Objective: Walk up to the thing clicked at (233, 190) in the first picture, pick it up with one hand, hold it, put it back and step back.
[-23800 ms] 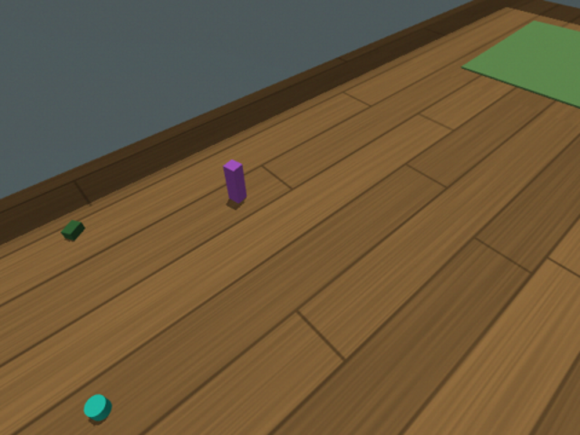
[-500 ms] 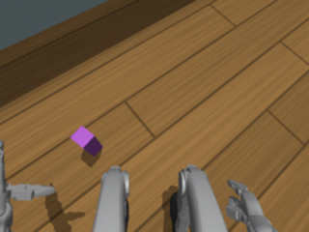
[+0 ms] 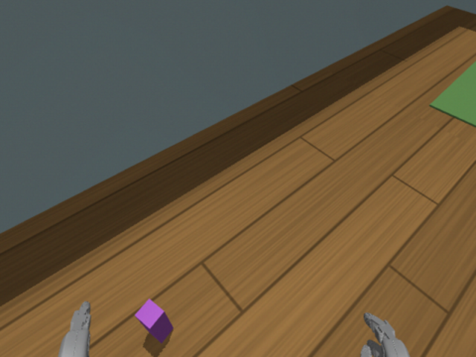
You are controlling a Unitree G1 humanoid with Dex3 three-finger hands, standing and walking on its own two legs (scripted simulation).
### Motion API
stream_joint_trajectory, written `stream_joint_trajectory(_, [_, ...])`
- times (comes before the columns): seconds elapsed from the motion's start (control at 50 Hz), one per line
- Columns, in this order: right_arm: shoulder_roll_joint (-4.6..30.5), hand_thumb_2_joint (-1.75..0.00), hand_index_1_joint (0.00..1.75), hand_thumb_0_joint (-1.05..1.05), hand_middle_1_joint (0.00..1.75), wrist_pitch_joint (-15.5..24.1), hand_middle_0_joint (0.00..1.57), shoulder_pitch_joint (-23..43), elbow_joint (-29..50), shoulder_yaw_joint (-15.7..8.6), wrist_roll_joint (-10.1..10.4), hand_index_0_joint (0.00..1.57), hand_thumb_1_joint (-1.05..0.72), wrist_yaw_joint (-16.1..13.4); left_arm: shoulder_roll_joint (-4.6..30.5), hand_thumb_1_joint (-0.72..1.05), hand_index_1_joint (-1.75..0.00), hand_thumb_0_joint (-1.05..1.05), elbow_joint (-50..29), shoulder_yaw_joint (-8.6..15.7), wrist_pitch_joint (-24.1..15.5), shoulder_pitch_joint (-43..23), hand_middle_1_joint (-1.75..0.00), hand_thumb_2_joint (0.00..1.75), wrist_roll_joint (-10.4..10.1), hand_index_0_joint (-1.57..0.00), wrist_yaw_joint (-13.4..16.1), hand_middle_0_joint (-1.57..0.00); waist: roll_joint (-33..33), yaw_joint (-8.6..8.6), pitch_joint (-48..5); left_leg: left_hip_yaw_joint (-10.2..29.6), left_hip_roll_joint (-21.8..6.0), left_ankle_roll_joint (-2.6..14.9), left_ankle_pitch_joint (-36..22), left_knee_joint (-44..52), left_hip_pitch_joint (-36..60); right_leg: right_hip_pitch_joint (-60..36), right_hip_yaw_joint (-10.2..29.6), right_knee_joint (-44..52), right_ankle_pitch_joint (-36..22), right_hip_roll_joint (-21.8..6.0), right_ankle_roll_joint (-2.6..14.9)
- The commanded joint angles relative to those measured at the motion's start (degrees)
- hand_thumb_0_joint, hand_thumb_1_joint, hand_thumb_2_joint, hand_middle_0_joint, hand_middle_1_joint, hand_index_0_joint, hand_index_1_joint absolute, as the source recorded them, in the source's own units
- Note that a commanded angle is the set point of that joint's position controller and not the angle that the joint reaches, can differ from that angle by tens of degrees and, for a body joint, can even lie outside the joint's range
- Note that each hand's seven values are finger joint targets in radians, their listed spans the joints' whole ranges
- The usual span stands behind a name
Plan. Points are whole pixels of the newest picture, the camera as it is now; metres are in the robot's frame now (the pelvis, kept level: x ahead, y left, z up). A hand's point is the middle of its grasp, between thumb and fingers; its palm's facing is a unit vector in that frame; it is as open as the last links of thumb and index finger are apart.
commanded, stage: home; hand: left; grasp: from the side
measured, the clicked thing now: (155, 322) +0.37 +0.26 -0.59
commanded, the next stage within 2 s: stand in 1.88 s
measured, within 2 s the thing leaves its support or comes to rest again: neither
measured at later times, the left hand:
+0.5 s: hand out of the picture +0.17 +0.17 -0.03, palm faces +0.11 -0.95 -0.30, open 17.2 cm
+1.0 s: hand out of the picture +0.16 +0.17 -0.03, palm faces +0.10 -0.95 -0.29, open 17.3 cm
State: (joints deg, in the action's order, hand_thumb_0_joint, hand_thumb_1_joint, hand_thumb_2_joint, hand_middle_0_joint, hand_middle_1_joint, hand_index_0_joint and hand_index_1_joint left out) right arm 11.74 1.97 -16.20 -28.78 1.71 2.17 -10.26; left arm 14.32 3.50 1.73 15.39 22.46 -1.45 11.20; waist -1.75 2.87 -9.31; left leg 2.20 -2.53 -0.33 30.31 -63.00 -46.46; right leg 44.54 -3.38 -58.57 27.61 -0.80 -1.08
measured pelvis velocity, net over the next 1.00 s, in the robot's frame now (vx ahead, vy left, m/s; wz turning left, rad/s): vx -0.01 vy -0.02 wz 0.01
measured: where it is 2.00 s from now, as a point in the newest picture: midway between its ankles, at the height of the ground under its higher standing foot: outside the picture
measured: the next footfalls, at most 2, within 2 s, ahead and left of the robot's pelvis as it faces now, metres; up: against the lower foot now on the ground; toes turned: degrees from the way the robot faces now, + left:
none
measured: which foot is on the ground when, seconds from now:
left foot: down 0.00-1.00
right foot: down 0.00-1.00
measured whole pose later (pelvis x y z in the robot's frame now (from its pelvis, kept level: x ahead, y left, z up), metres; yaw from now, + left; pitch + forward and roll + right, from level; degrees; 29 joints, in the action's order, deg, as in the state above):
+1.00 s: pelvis -0.01 -0.02 +0.02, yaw +1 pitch +7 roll -2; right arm 11.8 6.8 -16.1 -29.2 1.6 1.1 -10.3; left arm 12.0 0.1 -0.7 15.1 26.5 -0.9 7.6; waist -2.2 1.7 -5.4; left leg 2.0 -2.5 -1.4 26.4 -54.3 -35.1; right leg 34.0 -3.4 -51.8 24.8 -0.7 -0.1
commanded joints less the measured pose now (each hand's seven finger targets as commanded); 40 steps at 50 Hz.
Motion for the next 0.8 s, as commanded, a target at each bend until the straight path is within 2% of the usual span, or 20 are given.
stream_joint_trajectory(0.0, [6.7, -0.9, 0.3, 0.0, 0.3, 3.7, 0.2, 3.0, 9.2, -2.6, -0.6, 0.2, -0.9, -1.3, 4.3, -0.53, -0.06, 0.0, -12.6, 0.6, -1.3, 3.9, -0.06, 0.07, 0.5, -0.05, 0.6, -0.05, -1.7, -0.8, -4.7, -0.2, 1.2, 0.3, -17.4, 13.6, 11.3, -9.9, -2.0, 10.0, -13.9, 2.4, 1.86])
stream_joint_trajectory(0.02, [6.4, -0.9, 0.3, 0.0, 0.3, 4.0, 0.2, 3.2, 9.8, -2.5, -0.7, 0.2, -0.9, -1.2, 2.3, -0.53, -0.06, 0.0, -11.3, -0.6, -1.1, 5.6, -0.06, 0.07, 0.5, -0.05, 0.3, -0.05, 0.2, -0.79, -2.8, -0.1, 1.2, 0.42, -15.7, 14.3, 10.6, -10.2, -2.2, 10.9, -12.8, 2.5, 1.73])
stream_joint_trajectory(0.06, [6.5, -0.9, 0.3, 0.0, 0.3, 4.4, 0.2, 3.1, 10.5, -2.9, -0.8, 0.2, -0.9, -1.4, 4.5, -0.54, -0.06, 0.0, -16.1, 1.4, -1.5, 4.9, -0.05, 0.06, 0.6, -0.05, 0.2, -0.05, -0.6, -1.6, -4.9, -0.5, 1.4, 0.47, -16.3, 14.9, 12.1, -12.1, -1.7, 11.9, -13.1, 2.4, 1.76])
stream_joint_trajectory(0.08, [6.6, -0.9, 0.3, 0.0, 0.3, 4.5, 0.2, 3.2, 10.3, -3.0, -0.8, 0.2, -0.9, -1.4, 6.4, -0.53, -0.06, 0.0, -18.9, 2.7, -1.8, 3.4, -0.06, 0.07, 0.7, -0.05, 0.1, -0.05, -1.4, -2.09, -3.7, -0.5, 1.4, 0.3, -15.4, 15.8, 12.2, -12.3, -1.8, 12.2, -12.1, 2.5, 1.76])
stream_joint_trajectory(0.1, [6.6, -0.9, 0.3, 0.0, 0.3, 4.7, 0.2, 3.4, 10.4, -2.8, -0.9, 0.2, -0.9, -1.1, 4.3, -0.52, -0.06, 0.0, -16.2, 0.8, -1.6, 5.3, -0.06, 0.07, 0.8, -0.05, -0.3, -0.05, -0.7, -1.59, -1.3, -0.4, 1.3, 0.19, -14.0, 16.7, 11.8, -11.9, -1.9, 12.6, -10.9, 2.5, 1.77])
stream_joint_trajectory(0.14, [6.3, -0.9, 0.3, 0.0, 0.3, 5.3, 0.2, 2.8, 10.2, -2.9, -1.1, 0.2, -0.9, -1.1, 2.9, -0.54, -0.06, 0.0, -15.5, 0.3, -1.8, 6.5, -0.06, 0.06, 0.7, -0.05, -0.8, -0.05, 0.0, -1.3, -1.9, -0.7, 1.3, 0.14, -16.1, 16.4, 12.9, -12.7, -1.7, 12.6, -12.7, 2.6, 1.73])
stream_joint_trajectory(0.18, [6.5, -0.9, 0.3, 0.0, 0.3, 5.6, 0.2, 2.7, 10.3, -3.1, -1.3, 0.2, -0.9, -1.0, 4.2, -0.51, -0.06, 0.0, -16.8, 1.3, -2.4, 4.9, -0.06, 0.08, 0.9, -0.05, -1.1, -0.05, 0.3, -1.17, -1.9, -1.0, 1.5, 0.31, -17.1, 15.9, 12.9, -13.6, -1.4, 13.0, -13.9, 2.3, 1.6])
stream_joint_trajectory(0.22, [6.5, -0.9, 0.3, 0.0, 0.3, 6.0, 0.2, 2.8, 10.0, -3.1, -1.4, 0.2, -0.9, -0.7, 3.6, -0.51, -0.06, 0.0, -15.6, 1.1, -2.6, 4.9, -0.06, 0.08, 1.0, -0.05, -1.6, -0.05, 0.1, -1.26, -1.6, -1.1, 1.6, 0.23, -17.4, 16.0, 13.3, -13.7, -1.2, 12.9, -14.2, 2.2, 1.67])
stream_joint_trajectory(0.24, [6.6, -0.9, 0.3, 0.0, 0.3, 6.1, 0.2, 2.4, 10.0, -3.2, -1.6, 0.2, -0.9, -0.7, 3.5, -0.49, -0.06, 0.0, -16.3, 0.9, -2.9, 4.3, -0.06, 0.09, 1.1, -0.05, -1.8, -0.06, -0.4, -0.79, -4.0, -1.4, 1.7, 0.2, -18.7, 15.5, 14.5, -14.2, -0.8, 12.8, -15.6, 2.2, 1.65])
stream_joint_trajectory(0.26, [6.5, -0.9, 0.3, 0.0, 0.3, 6.3, 0.2, 2.8, 9.8, -3.1, -1.5, 0.2, -0.9, -0.6, 2.7, -0.51, -0.06, 0.0, -14.4, 0.1, -2.8, 4.6, -0.06, 0.08, 1.1, -0.05, -2.0, -0.05, 0.0, -0.74, -2.0, -0.9, 1.7, 0.1, -17.4, 16.3, 14.1, -13.5, -1.2, 12.8, -14.1, 2.3, 1.62])
stream_joint_trajectory(0.36, [6.8, -0.9, 0.3, 0.0, 0.3, 7.1, 0.2, 3.0, 9.6, -3.2, -1.6, 0.2, -0.9, -0.7, 4.2, -0.5, -0.06, 0.0, -18.5, 0.7, -3.3, 0.9, -0.06, 0.08, 1.3, -0.05, -2.1, -0.05, -1.5, -0.83, -4.9, -1.3, 1.9, 0.1, -17.8, 16.4, 15.9, -15.0, -0.7, 13.5, -14.9, 2.0, 1.63])
stream_joint_trajectory(0.38, [6.5, -0.9, 0.3, 0.0, 0.3, 7.1, 0.2, 3.2, 9.5, -2.8, -1.6, 0.2, -0.9, -0.7, 3.6, -0.53, -0.06, 0.0, -14.9, 0.7, -2.9, 3.2, -0.06, 0.07, 1.3, -0.05, -2.1, -0.05, -0.2, -0.81, -3.3, -1.3, 2.0, 0.27, -17.4, 16.2, 15.2, -14.9, -0.6, 13.9, -14.7, 1.9, 1.41])
stream_joint_trajectory(0.44, [6.5, -0.9, 0.3, 0.0, 0.3, 7.3, 0.2, 3.5, 9.1, -2.9, -1.6, 0.2, -0.9, -0.7, 4.1, -0.5, -0.06, 0.0, -16.7, 0.9, -3.1, 1.8, -0.06, 0.08, 1.2, -0.05, -2.2, -0.05, -0.8, -1.19, -3.4, -1.9, 2.2, 0.35, -17.4, 16.0, 15.5, -15.3, -0.2, 14.6, -15.2, 1.6, 1.23])
stream_joint_trajectory(0.48, [6.7, -0.9, 0.3, 0.0, 0.3, 7.4, 0.2, 3.5, 8.8, -3.0, -1.6, 0.2, -0.9, -0.7, 3.5, -0.52, -0.06, 0.0, -14.8, 0.9, -2.9, 3.7, -0.06, 0.07, 1.2, -0.05, -2.4, -0.05, 0.1, -1.33, -3.7, -2.0, 2.2, 0.39, -18.2, 15.8, 15.5, -15.8, -0.2, 14.7, -16.2, 1.6, 1.19])
stream_joint_trajectory(0.52, [6.3, -0.9, 0.3, 0.0, 0.3, 7.4, 0.2, 4.3, 9.1, -2.6, -1.5, 0.2, -0.9, -0.5, 2.6, -0.53, -0.06, 0.0, -12.5, 0.6, -2.7, 5.0, -0.06, 0.07, 1.1, -0.05, -2.5, -0.05, 1.0, -1.37, -1.4, -2.1, 2.4, 0.56, -16.0, 16.1, 14.3, -14.9, -0.3, 15.5, -14.3, 1.6, 1.0])
stream_joint_trajectory(0.54, [6.6, -0.9, 0.3, 0.0, 0.3, 7.5, 0.2, 3.9, 9.1, -2.9, -1.6, 0.2, -0.9, -0.5, 4.0, -0.51, -0.06, 0.0, -15.6, 1.5, -3.0, 2.4, -0.06, 0.08, 1.0, -0.05, -2.5, -0.05, 0.4, -1.29, -2.1, -2.1, 2.4, 0.53, -15.3, 16.3, 14.6, -15.1, -0.2, 15.5, -13.6, 1.5, 1.04])
stream_joint_trajectory(0.66, [6.4, -0.9, 0.3, 0.0, 0.3, 7.5, 0.2, 4.2, 9.2, -2.8, -1.5, 0.2, -0.9, -0.5, 2.7, -0.52, -0.06, 0.0, -12.5, 0.7, -2.9, 5.0, -0.06, 0.07, 1.0, -0.05, -3.0, -0.05, 2.5, -1.26, -2.3, -2.4, 2.6, 0.91, -14.9, 15.8, 14.1, -15.4, 0.3, 16.2, -13.9, 1.3, 0.7])
stream_joint_trajectory(0.68, [6.7, -0.9, 0.3, 0.0, 0.3, 7.5, 0.2, 4.1, 9.1, -3.1, -1.5, 0.2, -0.9, -0.4, 4.3, -0.52, -0.06, 0.0, -15.5, 1.9, -3.2, 3.1, -0.06, 0.08, 0.9, -0.05, -2.8, -0.05, 1.1, -1.6, -2.6, -2.5, 2.5, 0.82, -15.0, 16.1, 14.4, -15.6, 0.4, 16.0, -13.8, 1.2, 0.89])
stream_joint_trajectory(0.74, [6.5, -0.9, 0.3, 0.0, 0.3, 7.7, 0.2, 4.6, 9.3, -3.0, -1.5, 0.2, -0.9, -0.6, 2.3, -0.54, -0.06, 0.0, -11.9, 0.5, -3.0, 4.2, -0.06, 0.06, 1.1, -0.05, -2.9, -0.05, 1.1, -1.1, -1.9, -2.2, 2.3, 0.69, -13.7, 16.8, 14.4, -15.0, -0.1, 15.9, -12.0, 1.6, 1.05])
stream_joint_trajectory(0.78, [6.6, -0.9, 0.3, 0.0, 0.3, 7.9, 0.2, 4.2, 9.2, -3.1, -1.4, 0.2, -0.9, -0.8, 5.2, -0.51, -0.06, 0.0, -17.1, 2.1, -3.5, 0.4, -0.06, 0.08, 1.1, -0.05, -2.7, -0.05, -0.4, -1.41, -2.9, -2.5, 2.5, 0.73, -12.9, 16.7, 14.7, -15.0, 0.4, 16.4, -11.5, 1.3, 1.03])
